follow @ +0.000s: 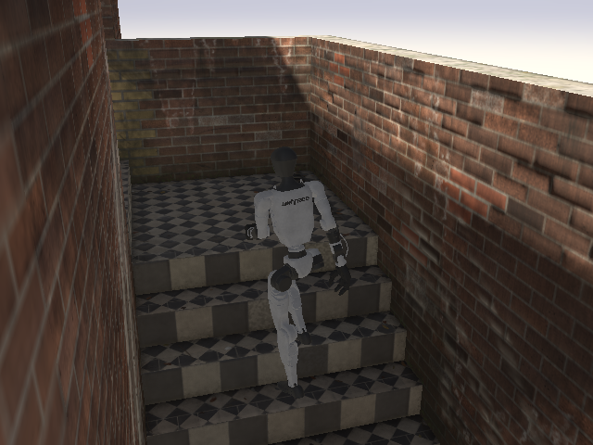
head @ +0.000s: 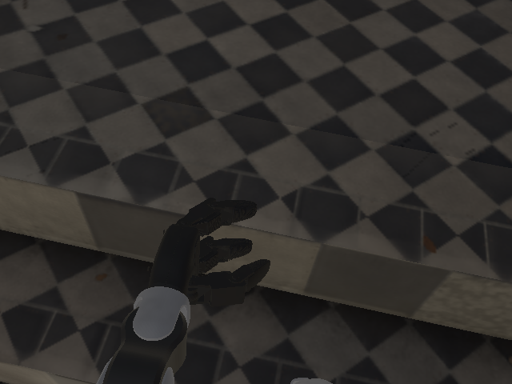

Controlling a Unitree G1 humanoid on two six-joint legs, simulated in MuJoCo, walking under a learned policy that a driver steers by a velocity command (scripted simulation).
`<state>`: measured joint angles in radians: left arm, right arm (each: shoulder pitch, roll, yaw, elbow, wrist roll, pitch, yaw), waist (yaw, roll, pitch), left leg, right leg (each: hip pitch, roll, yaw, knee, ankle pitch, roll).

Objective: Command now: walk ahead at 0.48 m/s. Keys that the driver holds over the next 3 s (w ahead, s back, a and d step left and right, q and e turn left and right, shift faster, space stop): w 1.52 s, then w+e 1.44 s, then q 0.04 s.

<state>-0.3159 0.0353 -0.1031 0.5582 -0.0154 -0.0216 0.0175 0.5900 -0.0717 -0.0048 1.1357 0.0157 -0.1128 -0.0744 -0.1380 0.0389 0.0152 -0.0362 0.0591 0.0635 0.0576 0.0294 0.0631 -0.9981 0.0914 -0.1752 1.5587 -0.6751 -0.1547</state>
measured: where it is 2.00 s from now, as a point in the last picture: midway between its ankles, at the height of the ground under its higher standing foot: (20, 98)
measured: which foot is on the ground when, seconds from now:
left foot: down 0.00-0.04, up 0.06-0.54, down 0.56-1.00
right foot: up 0.00-0.02, down 0.04-0.56, up 0.58-1.00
